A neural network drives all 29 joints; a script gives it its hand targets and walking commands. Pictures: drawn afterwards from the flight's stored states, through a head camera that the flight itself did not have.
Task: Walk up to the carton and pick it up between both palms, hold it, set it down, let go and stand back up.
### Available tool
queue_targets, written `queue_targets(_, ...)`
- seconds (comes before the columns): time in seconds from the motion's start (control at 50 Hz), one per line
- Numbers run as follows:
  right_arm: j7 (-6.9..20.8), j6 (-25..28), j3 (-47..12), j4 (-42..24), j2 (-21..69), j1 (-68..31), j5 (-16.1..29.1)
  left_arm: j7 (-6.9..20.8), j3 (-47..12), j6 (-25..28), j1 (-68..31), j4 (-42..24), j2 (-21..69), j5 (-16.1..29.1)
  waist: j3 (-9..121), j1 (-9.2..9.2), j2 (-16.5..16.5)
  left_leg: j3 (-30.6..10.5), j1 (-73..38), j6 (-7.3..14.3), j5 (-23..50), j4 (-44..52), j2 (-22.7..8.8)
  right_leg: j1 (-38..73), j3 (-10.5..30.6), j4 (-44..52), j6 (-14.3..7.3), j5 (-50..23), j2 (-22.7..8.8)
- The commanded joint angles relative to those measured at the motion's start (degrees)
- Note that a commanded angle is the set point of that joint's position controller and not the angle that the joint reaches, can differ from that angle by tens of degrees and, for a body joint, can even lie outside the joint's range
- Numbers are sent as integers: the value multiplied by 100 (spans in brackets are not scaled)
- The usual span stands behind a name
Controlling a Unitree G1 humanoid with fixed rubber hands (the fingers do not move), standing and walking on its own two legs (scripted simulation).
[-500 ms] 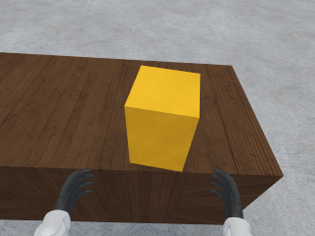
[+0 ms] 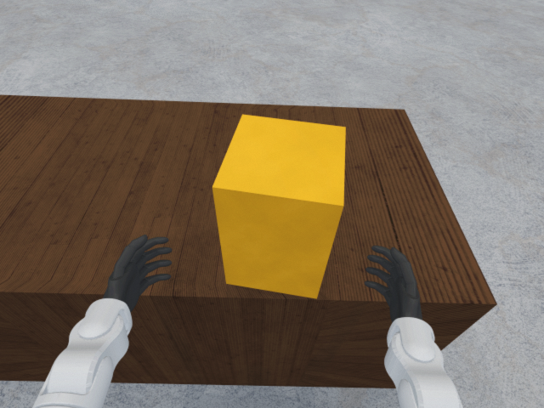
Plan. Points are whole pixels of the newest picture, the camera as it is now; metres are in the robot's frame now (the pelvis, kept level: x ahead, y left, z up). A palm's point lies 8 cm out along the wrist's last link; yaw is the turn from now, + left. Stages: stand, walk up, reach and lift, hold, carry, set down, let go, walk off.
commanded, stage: reach and lift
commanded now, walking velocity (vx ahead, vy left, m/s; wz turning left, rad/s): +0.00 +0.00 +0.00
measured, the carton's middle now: (281, 211) +0.45 +0.00 +0.01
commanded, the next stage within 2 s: none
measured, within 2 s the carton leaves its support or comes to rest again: neither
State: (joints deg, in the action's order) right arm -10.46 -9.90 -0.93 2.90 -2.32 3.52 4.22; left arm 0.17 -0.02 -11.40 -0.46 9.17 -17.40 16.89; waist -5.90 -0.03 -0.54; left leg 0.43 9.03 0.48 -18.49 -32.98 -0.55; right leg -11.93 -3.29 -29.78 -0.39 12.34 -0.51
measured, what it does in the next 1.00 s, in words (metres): stands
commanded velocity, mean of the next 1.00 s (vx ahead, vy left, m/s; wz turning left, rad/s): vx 0.00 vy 0.00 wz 0.00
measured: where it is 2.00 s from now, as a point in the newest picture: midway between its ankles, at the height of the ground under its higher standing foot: outside the picture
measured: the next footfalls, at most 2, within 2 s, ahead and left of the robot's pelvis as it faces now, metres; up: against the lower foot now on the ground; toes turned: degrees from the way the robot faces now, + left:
none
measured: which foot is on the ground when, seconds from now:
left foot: down 0.00-1.00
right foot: down 0.00-1.00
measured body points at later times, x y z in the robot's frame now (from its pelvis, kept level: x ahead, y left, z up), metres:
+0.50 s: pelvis +0.01 +0.01 +0.00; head +0.02 +0.02 +0.45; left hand +0.36 +0.22 +0.10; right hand +0.35 -0.15 +0.10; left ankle +0.00 +0.11 -0.73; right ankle +0.05 -0.12 -0.73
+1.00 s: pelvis +0.01 +0.02 +0.00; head +0.03 +0.03 +0.45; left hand +0.42 +0.21 +0.17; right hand +0.42 -0.16 +0.15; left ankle +0.00 +0.11 -0.73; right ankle +0.05 -0.12 -0.73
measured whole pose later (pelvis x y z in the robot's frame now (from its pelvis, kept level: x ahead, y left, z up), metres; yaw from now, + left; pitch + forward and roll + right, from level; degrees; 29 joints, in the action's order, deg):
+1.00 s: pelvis +0.01 +0.02 +0.00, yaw +0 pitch -2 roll -2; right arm -12.7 -21.9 6.2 25.1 -8.8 -37.8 10.5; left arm 0.1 4.5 -32.8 -38.1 16.5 -17.4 13.2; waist -4.5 0.1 -0.5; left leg 0.4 11.2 1.5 -18.1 -31.7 -0.6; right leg -11.9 -3.3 -24.0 0.7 9.5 -0.3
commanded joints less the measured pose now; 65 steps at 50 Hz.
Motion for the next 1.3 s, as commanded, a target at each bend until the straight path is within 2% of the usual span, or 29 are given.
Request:
queue_targets(0.0, -171, 147, 80, -1997, -353, -1678, 576, 52, 610, 88, -2389, -2000, -1176, 115, 2280, -33, -240, 4, 1018, -38, 1120, 1382, -5, 2264, 715, 442, 33, -1172, -15)
queue_targets(0.08, -273, 11, 16, -1872, -340, -1974, 715, 125, 846, -143, -2731, -1873, -1239, -154, 2373, -98, -372, 62, 853, -52, 1495, 1285, 51, 2231, 787, 490, 124, -1701, -111)
queue_targets(0.1, -230, 0, 84, -1753, -354, -2119, 639, 104, 794, -160, -2872, -1844, -1237, -64, 2429, 36, -417, 41, 763, -64, 1603, 1316, 49, 2250, 742, 502, 97, -1741, -85)
queue_targets(0.22, -294, -163, 392, -1700, -484, -2711, 729, 186, 823, -442, -3558, -1889, -1165, -54, 2710, 156, -191, 52, 491, -74, 1752, 1256, 61, 2143, 646, 583, 122, -1816, 7)
queue_targets(0.28, -277, -350, 354, -1337, -620, -3065, 862, 134, 979, -612, -3942, -1753, -1336, -219, 2780, 149, -373, -4, 558, -105, 1683, 1240, 36, 2264, 688, 566, 101, -1828, -27)
queue_targets(0.32, -253, -388, 556, -1192, -801, -3338, 838, 155, 928, -770, -4107, -1634, -1252, -146, 2830, 318, -362, -27, 411, -205, 2059, 1199, 5, 2236, 555, 539, 71, -2166, 55)
queue_targets(0.34, -256, -422, 452, -1194, -709, -3378, 980, 202, 878, -801, -4177, -1698, -1220, -146, 2853, 278, -424, -23, 354, -208, 2111, 1187, 20, 2239, 614, 589, 75, -2147, 59)
queue_targets(0.36, -281, -425, 612, -1149, -784, -3388, 876, 205, 890, -856, -4309, -1710, -1235, -150, 2993, 432, -390, -29, 308, -221, 2239, 1138, 20, 2217, 570, 572, 52, -2333, 72)
queue_targets(0.4, -313, -515, 617, -943, -791, -3721, 869, 224, 978, -969, -4577, -1295, -1280, -206, 3106, 404, -299, 12, 410, -183, 2208, 1105, 43, 2234, 593, 580, 116, -2330, 2)
queue_targets(0.48, -313, -581, 845, -592, -998, -4185, 978, 190, 940, -1219, -4973, -1245, -1180, -356, 3150, 596, -572, -25, 193, -327, 2512, 1071, 37, 2241, 466, 616, 43, -2448, 157)
queue_targets(0.52, -323, -622, 882, -588, -1032, -4342, 1074, 209, 851, -1306, -5072, -1255, -1188, -238, 3553, 738, -318, -62, 142, -337, 2434, 1030, 13, 2203, 524, 582, 63, -2443, 137)
queue_targets(0.54, -307, -617, 864, -701, -1033, -4714, 1005, 174, 932, -1296, -5346, -1161, -1280, -259, 3367, 634, -306, -56, 245, -275, 2318, 1084, 17, 2152, 502, 599, 71, -2371, 129)
queue_targets(0.6, -381, -659, 937, -601, -1116, -4785, 1042, 161, 898, -1582, -5216, -1081, -1094, -374, 3573, 726, -383, -49, -16, -345, 3174, 928, 52, 2431, 438, 556, 108, -3176, 205)
queue_targets(0.64, -373, -697, 918, -508, -1129, -4963, 1202, 180, 970, -1613, -5468, -1220, -1156, -364, 3613, 723, -409, -19, -52, -352, 3145, 946, 75, 2339, 405, 593, 131, -3220, 181)
queue_targets(0.72, -277, -826, 1195, 87, -1386, -5853, 1098, 21, 977, -1804, -6211, -755, -1220, -397, 3445, 791, -525, -103, 106, -357, 2296, 1032, 5, 1929, 371, 713, 47, -2183, 196)
queue_targets(0.74, -229, -812, 1068, -288, -1344, -5770, 1224, 19, 808, -1787, -6143, -1142, -1146, -341, 3870, 773, -469, -68, 14, -336, 2476, 961, 18, 2141, 331, 625, 20, -2461, 230)
queue_targets(0.82, -151, -977, 1279, 1025, -1475, -6293, 1052, -44, 757, -1838, -6757, -244, -1190, -500, 3407, 899, -510, -133, 299, -343, 1672, 1183, -64, 1759, 285, 719, 18, -1814, 214)
queue_targets(0.84, -142, -978, 1299, 971, -1541, -6629, 1049, -46, 776, -1846, -7004, -124, -1293, -451, 3393, 904, -428, -118, 366, -263, 1470, 1229, -21, 1721, 310, 754, 7, -1713, 175)
queue_targets(0.86, -136, -930, 1240, 462, -1522, -6718, 1160, -73, 667, -1816, -6891, -385, -1281, -322, 3902, 861, -366, -107, 235, -278, 1926, 1161, -26, 2023, 271, 649, 9, -2139, 215)
queue_targets(0.9, -203, -909, 1399, 877, -1645, -7062, 1057, -112, 665, -1812, -7365, -47, -1388, -295, 3920, 1052, -479, -102, 12, -401, 2439, 1014, -8, 1807, 236, 716, 81, -2386, 196)
queue_targets(0.94, -163, -900, 1462, 1199, -1701, -7245, 1015, -158, 635, -1804, -7630, 180, -1401, -353, 3995, 1076, -538, -135, -11, -397, 2199, 1010, -24, 1589, 172, 718, 59, -2129, 222)
queue_targets(1.0, -202, -935, 1317, 1373, -1709, -7205, 1150, -141, 702, -1887, -7377, 219, -1362, -418, 4383, 1027, -373, -86, -223, -346, 3100, 877, 49, 1926, 172, 627, 28, -2964, 271)
queue_targets(1.04, -189, -1003, 1386, 1862, -1876, -7794, 1014, -114, 651, -1921, -8013, 985, -1493, -400, 3808, 1115, -350, -109, 7, -365, 2456, 1006, 23, 1578, 136, 804, 92, -2306, 235)
queue_targets(1.06, -117, -970, 1301, 1734, -1833, -7958, 1116, -140, 651, -1900, -7909, 1126, -1447, -391, 3782, 972, -340, -149, -35, -307, 2338, 1079, 3, 1610, 150, 813, 48, -2219, 243)
queue_targets(1.08, -118, -975, 1217, 1877, -1804, -7955, 1236, -183, 408, -1841, -7972, 940, -1367, -367, 3997, 1128, -502, -190, -206, -393, 2629, 1025, -19, 1657, 162, 820, 59, -2357, 184)
queue_targets(1.1, -122, -972, 1115, 1787, -1793, -8207, 1228, -143, 624, -1821, -8008, 1234, -1426, -370, 3902, 943, -368, -142, -27, -360, 2662, 1025, -7, 1813, 206, 806, 53, -2347, 188)
queue_targets(1.14, -172, -849, 1445, 1738, -1856, -8197, 1106, -260, 599, -1644, -8520, 897, -1603, -361, 4561, 1061, -455, -112, -78, -352, 2793, 934, 37, 1807, 50, 753, 46, -2635, 282)
queue_targets(1.2, -164, -924, 1362, 2296, -1753, -8433, 1073, -275, 638, -1610, -8646, 1445, -1610, -357, 4453, 947, -322, -98, -13, -355, 3091, 931, 51, 1630, 89, 739, 95, -2724, 257)
queue_targets(1.28, -117, -757, 1377, 2548, -1816, -8087, 1133, -293, 493, -1529, -8418, 1022, -1337, -496, 4626, 1060, -816, -187, -906, -574, 4183, 690, -46, 1262, 1, 875, -3, -2929, 356)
